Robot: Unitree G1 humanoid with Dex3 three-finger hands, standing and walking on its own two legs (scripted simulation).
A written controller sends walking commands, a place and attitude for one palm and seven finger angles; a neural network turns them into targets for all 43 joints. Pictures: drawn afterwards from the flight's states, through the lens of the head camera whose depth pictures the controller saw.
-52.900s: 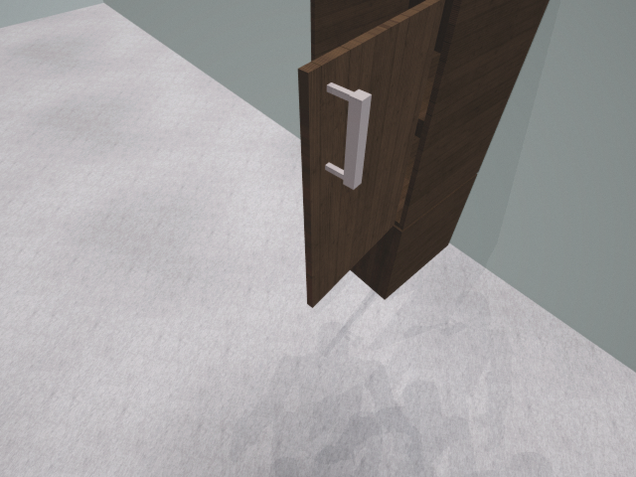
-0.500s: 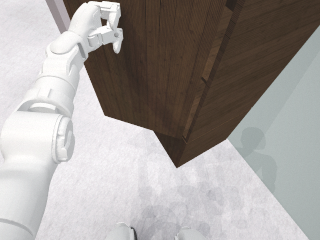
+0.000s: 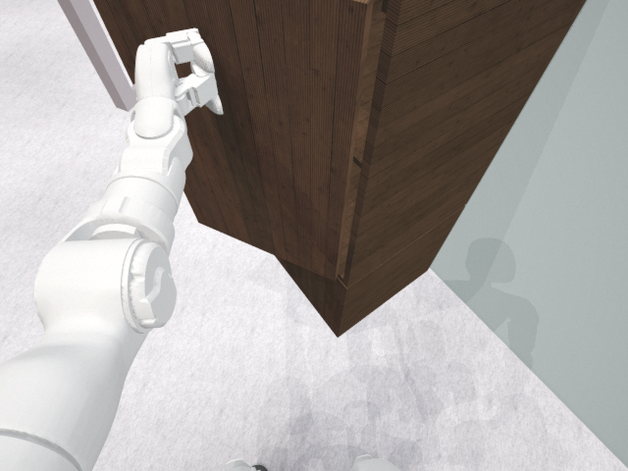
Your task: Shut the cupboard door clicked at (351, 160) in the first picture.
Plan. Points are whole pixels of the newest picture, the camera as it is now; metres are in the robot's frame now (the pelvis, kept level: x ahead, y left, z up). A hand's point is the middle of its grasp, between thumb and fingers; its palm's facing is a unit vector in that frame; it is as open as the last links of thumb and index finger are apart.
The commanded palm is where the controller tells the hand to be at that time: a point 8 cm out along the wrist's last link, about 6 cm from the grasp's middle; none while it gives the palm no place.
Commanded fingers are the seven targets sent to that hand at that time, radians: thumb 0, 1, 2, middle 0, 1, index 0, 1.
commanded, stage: pull the fist back off the door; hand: left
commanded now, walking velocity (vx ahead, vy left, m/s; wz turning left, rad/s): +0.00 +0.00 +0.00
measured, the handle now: (112, 44) +0.64 +0.15 +0.17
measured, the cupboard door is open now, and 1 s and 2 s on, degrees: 28 28 28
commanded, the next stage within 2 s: draw the hand back to the body in 0.52 s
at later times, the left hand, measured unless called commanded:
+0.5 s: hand (206, 132) +0.46 +0.04 +0.18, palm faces -0.06 -1.00 -0.02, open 3.1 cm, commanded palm +0.44 +0.10 +0.17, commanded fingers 0.00 0.90 0.90 -1.30 -1.50 -1.30 -1.50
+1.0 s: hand (113, 212) +0.37 +0.13 +0.17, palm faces -0.02 -1.00 -0.01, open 3.1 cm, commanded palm +0.34 +0.17 +0.19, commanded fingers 0.00 0.90 0.90 -1.30 -1.50 -1.30 -1.50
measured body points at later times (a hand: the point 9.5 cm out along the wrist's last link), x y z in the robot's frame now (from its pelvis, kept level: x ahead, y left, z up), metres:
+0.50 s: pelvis +0.01 -0.01 +0.02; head +0.04 -0.04 +0.46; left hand +0.45 +0.10 +0.18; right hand +0.12 -0.28 -0.10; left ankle +0.03 +0.13 -0.71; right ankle -0.04 -0.11 -0.71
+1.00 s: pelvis +0.01 +0.00 +0.02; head -0.01 -0.03 +0.47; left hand +0.37 +0.18 +0.17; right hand +0.10 -0.26 -0.10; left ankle +0.03 +0.13 -0.71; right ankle -0.04 -0.11 -0.71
